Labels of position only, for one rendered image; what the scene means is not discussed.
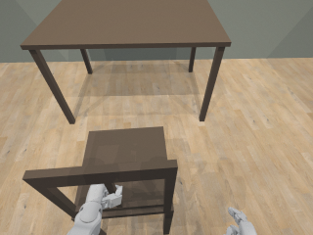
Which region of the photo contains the robot left forearm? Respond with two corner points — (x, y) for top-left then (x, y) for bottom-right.
(67, 202), (103, 235)

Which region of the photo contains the chair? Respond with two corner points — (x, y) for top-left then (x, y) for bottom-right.
(22, 126), (178, 235)

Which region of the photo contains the left robot hand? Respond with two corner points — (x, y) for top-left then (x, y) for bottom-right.
(85, 183), (123, 210)

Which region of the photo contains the table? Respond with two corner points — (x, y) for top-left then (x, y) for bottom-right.
(20, 0), (232, 124)

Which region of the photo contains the right robot hand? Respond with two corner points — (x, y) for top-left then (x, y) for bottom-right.
(223, 207), (257, 235)

